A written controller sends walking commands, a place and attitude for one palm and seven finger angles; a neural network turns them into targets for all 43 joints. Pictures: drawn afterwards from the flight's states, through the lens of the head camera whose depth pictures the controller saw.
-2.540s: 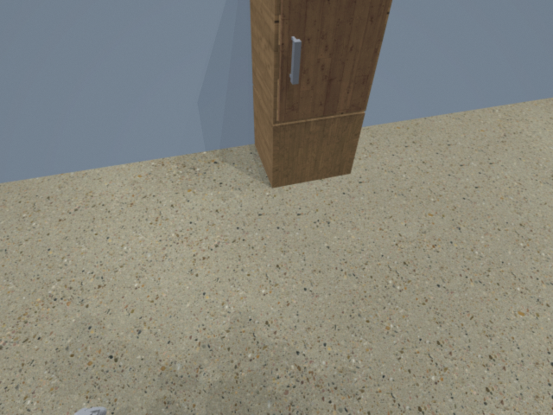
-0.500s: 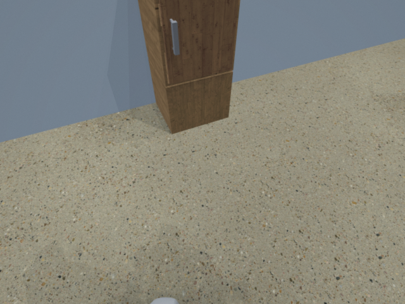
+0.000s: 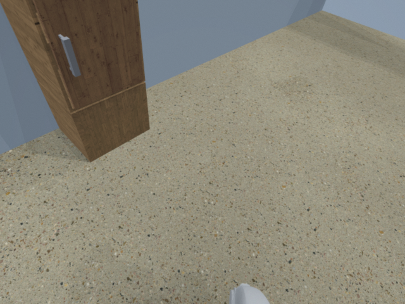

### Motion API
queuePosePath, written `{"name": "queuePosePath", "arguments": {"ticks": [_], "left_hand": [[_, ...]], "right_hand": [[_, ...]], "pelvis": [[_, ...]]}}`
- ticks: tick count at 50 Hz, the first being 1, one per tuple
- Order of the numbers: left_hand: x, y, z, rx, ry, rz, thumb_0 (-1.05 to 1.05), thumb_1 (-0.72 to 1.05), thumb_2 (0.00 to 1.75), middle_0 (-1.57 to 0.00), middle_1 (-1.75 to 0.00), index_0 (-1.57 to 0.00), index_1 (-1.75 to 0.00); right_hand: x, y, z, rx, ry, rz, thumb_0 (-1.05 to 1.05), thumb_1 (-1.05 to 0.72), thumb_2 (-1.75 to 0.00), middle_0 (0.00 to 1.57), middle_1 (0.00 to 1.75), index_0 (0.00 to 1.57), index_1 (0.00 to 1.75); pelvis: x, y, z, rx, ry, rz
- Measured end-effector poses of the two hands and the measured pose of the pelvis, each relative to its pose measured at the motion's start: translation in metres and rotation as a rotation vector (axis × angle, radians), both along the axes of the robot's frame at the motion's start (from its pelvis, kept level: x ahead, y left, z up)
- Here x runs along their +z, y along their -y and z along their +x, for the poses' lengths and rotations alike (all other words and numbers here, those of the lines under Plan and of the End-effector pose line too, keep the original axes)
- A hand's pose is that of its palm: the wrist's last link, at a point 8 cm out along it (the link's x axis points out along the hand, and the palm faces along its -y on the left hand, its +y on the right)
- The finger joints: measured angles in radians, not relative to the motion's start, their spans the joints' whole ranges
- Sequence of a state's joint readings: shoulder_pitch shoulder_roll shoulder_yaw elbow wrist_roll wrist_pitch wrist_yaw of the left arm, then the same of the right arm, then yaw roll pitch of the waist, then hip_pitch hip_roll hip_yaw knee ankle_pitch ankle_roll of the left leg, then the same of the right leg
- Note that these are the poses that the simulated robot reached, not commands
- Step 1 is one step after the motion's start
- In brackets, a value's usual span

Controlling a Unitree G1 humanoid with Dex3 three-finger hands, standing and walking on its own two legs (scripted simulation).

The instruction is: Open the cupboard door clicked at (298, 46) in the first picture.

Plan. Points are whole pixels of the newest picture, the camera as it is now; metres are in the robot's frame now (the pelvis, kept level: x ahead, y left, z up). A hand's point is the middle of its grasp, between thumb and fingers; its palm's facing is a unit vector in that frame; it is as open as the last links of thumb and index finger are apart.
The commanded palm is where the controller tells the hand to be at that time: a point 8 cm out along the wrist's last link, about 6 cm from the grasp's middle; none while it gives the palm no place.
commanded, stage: walk to a spot facing it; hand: left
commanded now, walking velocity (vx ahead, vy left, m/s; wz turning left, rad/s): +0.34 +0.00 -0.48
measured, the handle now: (68, 55) +1.00 +0.61 -0.08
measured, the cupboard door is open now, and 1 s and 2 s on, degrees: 0 0 0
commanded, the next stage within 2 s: turn to face it in 1.14 s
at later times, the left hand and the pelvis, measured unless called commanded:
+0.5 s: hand (156, 232) +0.32 +0.13 -0.17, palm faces -0.18 -0.96 -0.22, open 7.1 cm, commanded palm none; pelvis +0.21 -0.05 -0.01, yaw -12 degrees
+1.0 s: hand (181, 174) +0.53 +0.08 -0.18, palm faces -0.34 -0.93 -0.15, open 7.3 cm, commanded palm none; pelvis +0.43 -0.07 +0.00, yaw -23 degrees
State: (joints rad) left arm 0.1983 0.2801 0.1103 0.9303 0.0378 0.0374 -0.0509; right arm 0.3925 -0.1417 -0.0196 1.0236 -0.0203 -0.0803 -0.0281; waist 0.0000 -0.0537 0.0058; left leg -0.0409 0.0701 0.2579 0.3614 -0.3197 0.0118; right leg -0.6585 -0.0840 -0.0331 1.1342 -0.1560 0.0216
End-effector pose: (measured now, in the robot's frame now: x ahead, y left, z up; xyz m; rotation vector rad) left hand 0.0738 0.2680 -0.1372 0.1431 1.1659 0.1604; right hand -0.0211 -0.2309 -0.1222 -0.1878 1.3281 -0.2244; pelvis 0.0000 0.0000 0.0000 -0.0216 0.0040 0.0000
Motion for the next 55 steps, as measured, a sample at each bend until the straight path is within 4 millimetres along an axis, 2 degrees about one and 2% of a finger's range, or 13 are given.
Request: {"name": "queuePosePath", "arguments": {"ticks": [4, 8, 13, 16, 19, 23, 27, 32, 35, 39, 44, 50, 55], "left_hand": [[0.002, 0.023, 0.083, -0.114, 0.047, -0.016, 0.01, 0.91, 0.9, -0.19, -0.3, -0.19, -0.3], [-0.004, 0.065, 0.165, -0.233, 0.088, -0.04, 0.01, 0.91, 0.9, -0.19, -0.3, -0.19, -0.3], [-0.019, 0.114, 0.241, -0.303, 0.172, -0.057, 0.0, 0.91, 0.9, -0.19, -0.3, -0.2, -0.3], [-0.02, 0.124, 0.246, -0.299, 0.132, -0.06, 0.0, 0.91, 0.9, -0.2, -0.3, -0.2, -0.3], [-0.016, 0.123, 0.239, -0.279, 0.052, -0.044, 0.0, 0.91, 0.9, -0.2, -0.3, -0.2, -0.3], [-0.006, 0.099, 0.248, -0.241, 0.016, 0.014, -0.03, 0.95, 0.9, -0.2, -0.3, -0.2, -0.3], [-0.005, 0.08, 0.255, -0.217, -0.035, 0.028, -0.02, 0.94, 0.9, -0.2, -0.3, -0.2, -0.3], [-0.021, 0.059, 0.262, -0.164, -0.117, 0.008, -0.01, 0.92, 0.9, -0.2, -0.3, -0.2, -0.3], [-0.027, 0.054, 0.271, -0.177, -0.195, 0.002, 0.0, 0.92, 0.9, -0.2, -0.3, -0.2, -0.3], [-0.021, 0.062, 0.306, -0.216, -0.236, -0.015, 0.01, 0.91, 0.9, -0.2, -0.3, -0.2, -0.3], [-0.015, 0.09, 0.37, -0.267, -0.213, -0.042, 0.01, 0.91, 0.9, -0.2, -0.3, -0.2, -0.3], [-0.015, 0.135, 0.467, -0.374, -0.175, -0.018, 0.01, 0.94, 0.9, -0.2, -0.3, -0.2, -0.3], [-0.024, 0.19, 0.556, -0.469, -0.074, 0.016, 0.01, 0.93, 0.9, -0.2, -0.3, -0.2, -0.3]], "right_hand": [[-0.003, -0.006, -0.037, -0.116, -0.147, 0.019, 0.0, -0.9, -0.9, 0.2, 0.3, 0.2, 0.29], [-0.006, -0.013, -0.059, -0.224, -0.285, 0.052, 0.0, -0.9, -0.9, 0.2, 0.3, 0.2, 0.29], [-0.021, -0.007, -0.047, -0.312, -0.394, 0.102, 0.0, -0.9, -0.9, 0.2, 0.3, 0.2, 0.29], [-0.029, 0.01, 0.004, -0.314, -0.315, 0.09, 0.01, -0.9, -0.9, 0.2, 0.3, 0.2, 0.29], [-0.03, 0.029, 0.076, -0.286, -0.158, 0.069, 0.01, -0.9, -0.9, 0.2, 0.3, 0.2, 0.29], [-0.025, 0.044, 0.172, -0.235, 0.04, 0.06, 0.0, -0.91, -0.9, 0.2, 0.3, 0.2, 0.29], [-0.016, 0.052, 0.252, -0.183, 0.164, 0.044, 0.0, -0.92, -0.9, 0.2, 0.3, 0.2, 0.29], [-0.01, 0.052, 0.333, -0.123, 0.248, 0.005, 0.0, -0.92, -0.9, 0.2, 0.3, 0.2, 0.29], [-0.007, 0.047, 0.359, -0.133, 0.278, -0.012, 0.0, -0.91, -0.9, 0.2, 0.3, 0.2, 0.29], [-0.004, 0.037, 0.357, -0.206, 0.221, -0.003, 0.0, -0.91, -0.9, 0.2, 0.3, 0.2, 0.29], [-0.004, 0.036, 0.331, -0.313, 0.06, -0.001, -0.01, -0.94, -0.9, 0.2, 0.3, 0.2, 0.29], [-0.013, 0.027, 0.302, -0.445, -0.138, 0.073, 0.0, -0.92, -0.9, 0.2, 0.3, 0.2, 0.29], [-0.032, 0.031, 0.296, -0.54, -0.276, 0.16, 0.0, -0.91, -0.9, 0.2, 0.3, 0.2, 0.29]], "pelvis": [[-0.004, 0.003, 0.031, -0.05, 0.001, 0.002], [-0.013, 0.014, 0.067, -0.096, -0.002, 0.003], [-0.035, 0.041, 0.119, -0.133, 0.008, 0.016], [-0.03, 0.047, 0.14, -0.155, 0.027, 0.004], [-0.019, 0.05, 0.161, -0.179, 0.024, 0.003], [-0.011, 0.051, 0.191, -0.199, 0.008, 0.003], [-0.008, 0.046, 0.225, -0.216, 0.003, -0.003], [-0.015, 0.034, 0.277, -0.232, 0.009, -0.019], [-0.017, 0.029, 0.303, -0.268, 0.021, 0.001], [-0.007, 0.031, 0.337, -0.301, 0.022, 0.007], [0.001, 0.042, 0.378, -0.341, 0.011, 0.01], [-0.004, 0.074, 0.426, -0.394, 0.009, 0.013], [-0.026, 0.118, 0.469, -0.427, 0.017, 0.02]]}}
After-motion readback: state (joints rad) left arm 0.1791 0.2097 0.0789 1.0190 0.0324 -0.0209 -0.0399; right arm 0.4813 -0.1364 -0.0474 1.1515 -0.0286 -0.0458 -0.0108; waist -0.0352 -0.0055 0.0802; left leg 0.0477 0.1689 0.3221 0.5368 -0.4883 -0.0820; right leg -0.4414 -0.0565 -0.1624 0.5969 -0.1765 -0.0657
